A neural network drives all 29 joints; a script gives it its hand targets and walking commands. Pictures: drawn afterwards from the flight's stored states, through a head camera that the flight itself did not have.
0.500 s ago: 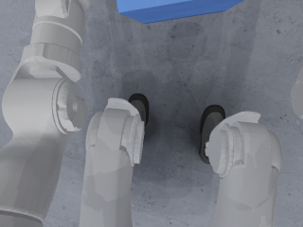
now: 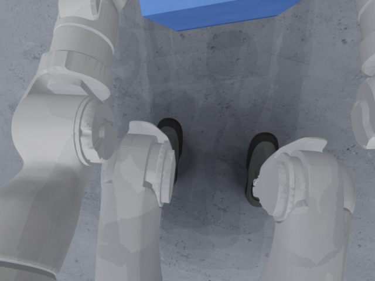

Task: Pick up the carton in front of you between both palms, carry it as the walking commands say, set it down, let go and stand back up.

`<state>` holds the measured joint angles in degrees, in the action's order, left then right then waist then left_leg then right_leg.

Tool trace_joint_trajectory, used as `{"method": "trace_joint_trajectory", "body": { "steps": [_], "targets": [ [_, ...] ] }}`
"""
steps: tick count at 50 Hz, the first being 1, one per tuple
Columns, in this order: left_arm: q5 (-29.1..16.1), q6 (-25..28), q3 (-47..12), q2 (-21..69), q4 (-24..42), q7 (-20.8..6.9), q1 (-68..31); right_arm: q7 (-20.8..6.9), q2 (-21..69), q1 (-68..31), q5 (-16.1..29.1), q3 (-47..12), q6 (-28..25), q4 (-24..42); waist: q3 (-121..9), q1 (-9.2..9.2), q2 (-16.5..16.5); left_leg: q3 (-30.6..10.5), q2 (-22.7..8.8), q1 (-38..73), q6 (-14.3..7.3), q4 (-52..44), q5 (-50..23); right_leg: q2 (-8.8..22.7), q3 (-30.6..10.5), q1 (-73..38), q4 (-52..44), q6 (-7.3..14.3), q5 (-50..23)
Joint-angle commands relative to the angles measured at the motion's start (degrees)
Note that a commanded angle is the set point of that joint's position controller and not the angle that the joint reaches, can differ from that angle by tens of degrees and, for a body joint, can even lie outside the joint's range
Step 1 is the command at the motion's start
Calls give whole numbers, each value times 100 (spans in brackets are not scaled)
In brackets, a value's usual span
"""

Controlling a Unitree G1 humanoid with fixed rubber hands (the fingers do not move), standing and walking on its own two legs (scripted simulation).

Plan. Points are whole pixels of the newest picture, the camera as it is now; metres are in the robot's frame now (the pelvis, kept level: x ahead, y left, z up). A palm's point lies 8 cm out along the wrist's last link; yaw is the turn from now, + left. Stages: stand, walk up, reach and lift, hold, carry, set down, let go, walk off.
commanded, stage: reach and lift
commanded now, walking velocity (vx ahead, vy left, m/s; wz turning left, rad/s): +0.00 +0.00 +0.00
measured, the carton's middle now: out of the picture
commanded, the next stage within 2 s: none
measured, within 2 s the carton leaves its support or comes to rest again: leaves its support in 0.42 s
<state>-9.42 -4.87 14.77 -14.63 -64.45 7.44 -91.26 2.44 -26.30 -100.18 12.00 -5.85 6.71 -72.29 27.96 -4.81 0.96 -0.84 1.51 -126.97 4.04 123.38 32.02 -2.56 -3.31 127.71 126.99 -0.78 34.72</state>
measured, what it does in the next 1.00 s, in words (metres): rises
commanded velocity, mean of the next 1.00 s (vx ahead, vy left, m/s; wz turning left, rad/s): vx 0.00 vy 0.00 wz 0.00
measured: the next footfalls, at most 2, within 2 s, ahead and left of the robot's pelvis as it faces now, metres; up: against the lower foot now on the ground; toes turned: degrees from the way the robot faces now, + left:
none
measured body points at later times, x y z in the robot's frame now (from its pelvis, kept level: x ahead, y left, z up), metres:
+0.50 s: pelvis +0.01 +0.00 +0.01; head +0.38 -0.02 +0.26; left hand +0.56 +0.17 -0.14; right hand +0.59 -0.14 -0.15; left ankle +0.13 +0.14 -0.34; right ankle +0.10 -0.12 -0.34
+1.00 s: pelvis -0.01 +0.01 +0.11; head +0.28 -0.01 +0.46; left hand +0.51 +0.16 +0.04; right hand +0.53 -0.14 +0.04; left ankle +0.12 +0.14 -0.34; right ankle +0.10 -0.12 -0.34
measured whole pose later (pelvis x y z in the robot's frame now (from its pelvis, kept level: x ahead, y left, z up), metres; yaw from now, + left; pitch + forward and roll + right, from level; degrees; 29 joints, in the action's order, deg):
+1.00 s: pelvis -0.01 +0.01 +0.11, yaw -3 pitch +43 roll +1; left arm 12.7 -24.9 31.7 0.0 -36.8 3.7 -64.5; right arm 2.2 -4.6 -71.2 -13.8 24.1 22.7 -46.9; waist -5.1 -2.5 -0.9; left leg -5.8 5.8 -116.9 5.7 99.6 26.1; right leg -7.3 -5.9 117.1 101.2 -3.8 27.3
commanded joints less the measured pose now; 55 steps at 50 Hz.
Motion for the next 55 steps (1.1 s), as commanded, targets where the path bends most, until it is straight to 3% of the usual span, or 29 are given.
{"method": "trace_joint_trajectory", "body": {
  "steps": [1,2,3,6,9,12,17,22,25,27,29,33,37,43,50,55],
  "targets": [
    [195,61,71,-66,562,-46,-1700,-58,263,-1946,-144,93,-44,598,-6819,-346,-778,592,191,3346,-82,-668,-1808,-25,205,-3522,-1070,-44,-1546],
    [195,33,-46,426,649,-131,-1889,-110,639,-1998,-256,135,-19,625,-6749,-225,-757,587,237,3370,-83,-670,-1799,-58,234,-3575,-1091,-24,-1528],
    [181,-49,-324,1582,757,-380,-2297,-346,1881,-2337,-234,-53,53,687,-6715,-205,-777,586,296,3409,-127,-661,-1771,-139,281,-3483,-1069,7,-1530],
    [446,-412,-602,3832,1082,-1174,-3020,-1126,4359,-2284,-581,13,278,626,-6141,-147,-759,578,414,3171,-180,-524,-1593,-279,381,-3115,-912,79,-1434],
    [548,-695,-728,4759,1376,-1618,-2809,-1568,5426,-1833,-698,253,485,930,-5961,-164,-626,635,464,3032,-233,-510,-1495,-360,548,-2701,-912,132,-1273],
    [286,-771,-866,5178,1616,-1778,-2721,-1670,5851,-1654,-675,206,553,1179,-6237,-120,-670,645,471,2971,-267,-439,-1861,-372,541,-2696,-870,174,-1620],
    [-254,-781,-1481,5633,2379,-1771,-3016,-1567,6557,-1728,-369,-234,568,1947,-8092,-95,-767,707,489,3335,-245,-333,-2859,-401,538,-3620,-733,148,-2906],
    [-511,-963,-2162,6068,3734,-1623,-3399,-1257,7347,-2256,-83,-775,719,3740,-11783,-98,-885,771,597,4411,-154,-518,-4264,-545,562,-5504,-844,61,-4673],
    [-351,-1141,-2450,6206,4332,-1458,-3429,-1064,7676,-2311,-108,-990,920,4345,-13046,-168,-845,837,679,4756,-174,-776,-3982,-677,639,-5656,-1138,-18,-4213],
    [-188,-1279,-2445,6300,4276,-1463,-3223,-1062,7811,-1903,-231,-937,1079,4018,-12587,-205,-745,881,701,4683,-161,-1045,-3598,-724,670,-5330,-1451,-43,-3685],
    [42,-1410,-2241,6382,3729,-1544,-2760,-1117,7965,-1270,-523,-616,1209,3287,-11214,-214,-709,925,697,4107,-111,-1382,-3034,-725,674,-4889,-1718,-71,-3247],
    [899,-1505,-1262,6526,2587,-1712,-2260,-1255,8003,-726,-1337,481,1315,1986,-8780,-205,-722,897,680,3175,-172,-2010,-1340,-712,732,-3455,-2480,-58,-1465],
    [1430,-1574,-637,6532,2231,-1812,-2100,-1330,7854,-714,-1816,1244,1328,1562,-8346,-137,-644,818,700,3205,-203,-2492,-877,-744,780,-3236,-2960,-4,-861],
    [1425,-1644,-782,6758,2468,-1886,-2329,-1373,7973,-884,-1880,1323,1355,1805,-9127,13,-433,838,749,3831,-162,-2969,-831,-774,818,-3854,-3400,25,-866],
    [970,-1828,-1640,7338,2966,-1946,-2102,-1456,8587,-703,-1506,551,1547,2681,-10623,123,-307,863,813,4993,-111,-3392,-1483,-792,873,-4999,-3785,-30,-1539],
    [831,-1913,-2023,7661,3072,-1976,-1299,-1529,8938,-74,-1308,57,1638,3057,-10631,126,-362,736,840,5513,-94,-3722,-1917,-808,830,-5454,-4104,-90,-1951]
  ]
}}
